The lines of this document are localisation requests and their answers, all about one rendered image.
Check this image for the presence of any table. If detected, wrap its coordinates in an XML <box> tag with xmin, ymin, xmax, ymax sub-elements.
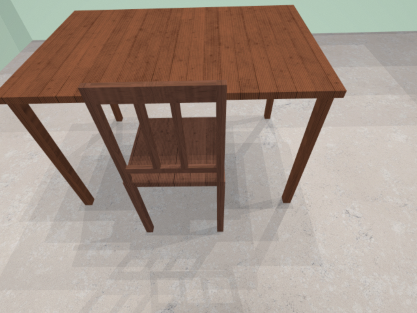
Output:
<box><xmin>0</xmin><ymin>5</ymin><xmax>347</xmax><ymax>205</ymax></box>

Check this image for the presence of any chair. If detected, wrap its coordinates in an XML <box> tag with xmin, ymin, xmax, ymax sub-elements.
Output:
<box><xmin>78</xmin><ymin>80</ymin><xmax>227</xmax><ymax>232</ymax></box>

